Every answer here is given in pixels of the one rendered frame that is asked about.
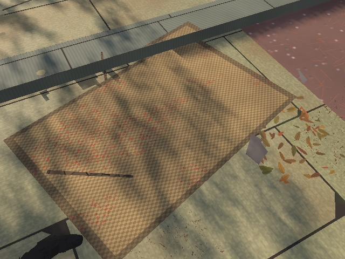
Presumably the left robot hand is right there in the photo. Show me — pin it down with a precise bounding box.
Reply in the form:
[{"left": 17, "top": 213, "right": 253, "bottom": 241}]
[{"left": 19, "top": 234, "right": 83, "bottom": 259}]

